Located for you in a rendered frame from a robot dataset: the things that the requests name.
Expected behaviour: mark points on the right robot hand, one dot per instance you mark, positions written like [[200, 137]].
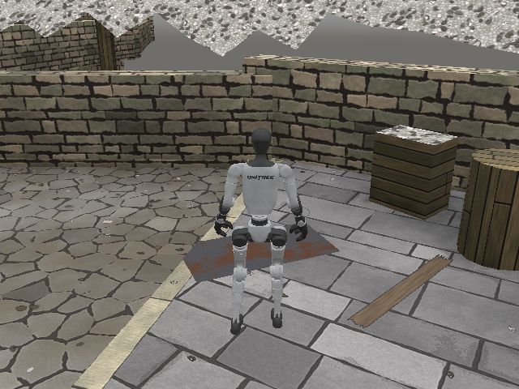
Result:
[[302, 229]]

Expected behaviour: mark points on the right robot thigh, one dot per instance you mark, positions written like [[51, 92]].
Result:
[[278, 241]]

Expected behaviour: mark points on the left robot forearm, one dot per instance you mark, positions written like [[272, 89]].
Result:
[[222, 212]]

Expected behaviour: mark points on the robot left upper arm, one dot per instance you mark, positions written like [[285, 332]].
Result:
[[235, 171]]

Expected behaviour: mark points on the left robot hand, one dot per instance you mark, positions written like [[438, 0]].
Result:
[[218, 226]]

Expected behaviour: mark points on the robot right upper arm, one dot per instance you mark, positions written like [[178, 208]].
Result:
[[290, 186]]

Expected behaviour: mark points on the robot left foot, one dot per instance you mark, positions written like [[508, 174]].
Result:
[[236, 327]]

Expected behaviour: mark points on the right robot forearm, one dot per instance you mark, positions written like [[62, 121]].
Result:
[[298, 214]]

